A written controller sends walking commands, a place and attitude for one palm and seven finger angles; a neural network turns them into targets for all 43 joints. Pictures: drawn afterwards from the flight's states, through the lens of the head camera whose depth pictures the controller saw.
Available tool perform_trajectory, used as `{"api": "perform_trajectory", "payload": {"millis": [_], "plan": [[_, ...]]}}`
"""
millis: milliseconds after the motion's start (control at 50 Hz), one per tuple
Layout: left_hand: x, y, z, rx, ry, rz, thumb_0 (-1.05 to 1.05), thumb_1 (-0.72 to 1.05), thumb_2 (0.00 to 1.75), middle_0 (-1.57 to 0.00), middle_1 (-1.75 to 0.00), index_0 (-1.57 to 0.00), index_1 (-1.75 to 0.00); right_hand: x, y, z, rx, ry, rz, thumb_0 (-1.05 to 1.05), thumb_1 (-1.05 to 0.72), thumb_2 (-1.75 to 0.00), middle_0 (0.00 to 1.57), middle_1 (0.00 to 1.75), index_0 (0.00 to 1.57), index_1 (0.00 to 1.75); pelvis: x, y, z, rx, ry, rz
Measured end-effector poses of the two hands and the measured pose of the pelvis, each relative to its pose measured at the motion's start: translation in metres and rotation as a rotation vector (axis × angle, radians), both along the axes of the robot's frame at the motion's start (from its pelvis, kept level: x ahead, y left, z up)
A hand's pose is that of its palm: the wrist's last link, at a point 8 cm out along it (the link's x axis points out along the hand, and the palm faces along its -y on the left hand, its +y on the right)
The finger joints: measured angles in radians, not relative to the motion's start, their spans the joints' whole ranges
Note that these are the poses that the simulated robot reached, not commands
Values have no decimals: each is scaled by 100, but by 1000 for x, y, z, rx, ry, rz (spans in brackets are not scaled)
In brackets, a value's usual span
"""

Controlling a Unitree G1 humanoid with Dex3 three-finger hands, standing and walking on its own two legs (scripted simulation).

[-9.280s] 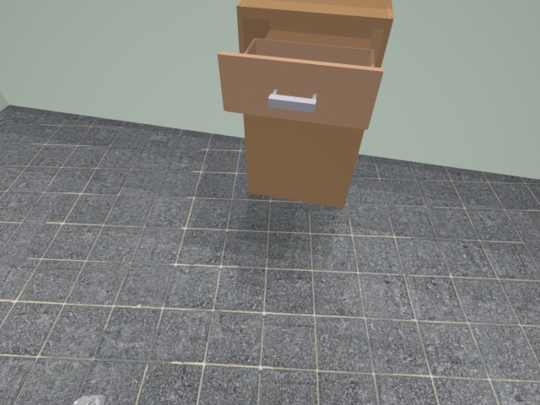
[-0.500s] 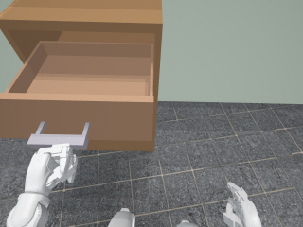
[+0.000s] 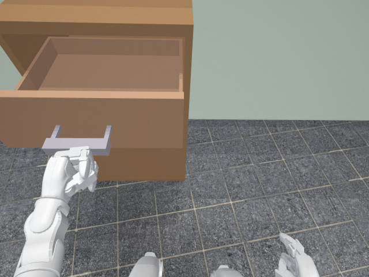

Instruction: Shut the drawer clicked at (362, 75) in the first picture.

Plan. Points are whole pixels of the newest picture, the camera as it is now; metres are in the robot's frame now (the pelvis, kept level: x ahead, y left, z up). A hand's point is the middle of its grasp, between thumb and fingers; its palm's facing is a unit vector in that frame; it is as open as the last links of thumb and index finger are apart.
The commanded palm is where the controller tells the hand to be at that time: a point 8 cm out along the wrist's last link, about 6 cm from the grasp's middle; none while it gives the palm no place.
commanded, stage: push the drawer shut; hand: left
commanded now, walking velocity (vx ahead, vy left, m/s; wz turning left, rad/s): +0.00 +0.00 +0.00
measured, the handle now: (80, 138) +0.39 +0.25 +0.06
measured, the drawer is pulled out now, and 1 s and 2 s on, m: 0.22 0.10 0.00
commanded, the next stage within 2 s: none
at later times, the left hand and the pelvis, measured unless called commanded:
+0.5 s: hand (98, 149) +0.37 +0.20 +0.05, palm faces +0.02 -1.00 -0.05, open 3.1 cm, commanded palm +0.36 +0.26 +0.06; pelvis +0.00 +0.00 +0.00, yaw -1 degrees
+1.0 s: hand (102, 128) +0.43 +0.21 +0.05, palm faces +0.02 -1.00 -0.04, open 3.1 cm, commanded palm +0.42 +0.26 +0.06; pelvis +0.00 +0.00 +0.00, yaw -2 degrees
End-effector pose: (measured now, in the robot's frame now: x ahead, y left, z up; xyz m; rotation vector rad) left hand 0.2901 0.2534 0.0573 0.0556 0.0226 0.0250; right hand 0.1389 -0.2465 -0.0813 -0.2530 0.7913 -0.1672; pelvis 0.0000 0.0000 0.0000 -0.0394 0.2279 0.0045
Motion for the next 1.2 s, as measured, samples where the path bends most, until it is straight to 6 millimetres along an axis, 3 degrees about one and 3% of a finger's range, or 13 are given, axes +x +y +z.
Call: {"api": "perform_trajectory", "payload": {"millis": [640,1200], "plan": [[76,5,0,-10,-1,-1,0,83,91,-140,-160,-140,-160,-42,-8,-14,-3,191,-73,1,-90,-89,21,30,21,30,2,1,1,3,34,-19],[140,9,0,-25,-2,-1,1,81,89,-140,-160,-140,-160,-100,-10,-26,-17,372,-152,1,-90,-89,21,30,21,30,-4,6,-7,-7,91,-38]]}}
